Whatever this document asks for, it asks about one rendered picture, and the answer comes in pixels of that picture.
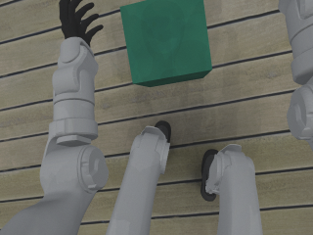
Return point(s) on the right robot upper arm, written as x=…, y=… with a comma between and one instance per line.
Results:
x=300, y=113

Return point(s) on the right robot forearm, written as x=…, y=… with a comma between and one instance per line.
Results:
x=299, y=21

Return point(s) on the left robot upper arm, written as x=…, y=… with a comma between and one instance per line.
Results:
x=70, y=178

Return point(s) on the robot left thigh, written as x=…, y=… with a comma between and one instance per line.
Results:
x=133, y=208

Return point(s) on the robot thigh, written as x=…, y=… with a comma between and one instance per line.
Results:
x=133, y=208
x=239, y=211

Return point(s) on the robot left hand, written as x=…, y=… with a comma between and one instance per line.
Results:
x=71, y=26

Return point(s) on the carton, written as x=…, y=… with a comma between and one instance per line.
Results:
x=166, y=41

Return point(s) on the left robot forearm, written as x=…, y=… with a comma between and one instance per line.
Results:
x=73, y=98

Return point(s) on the robot right thigh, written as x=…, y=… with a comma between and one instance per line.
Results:
x=239, y=211

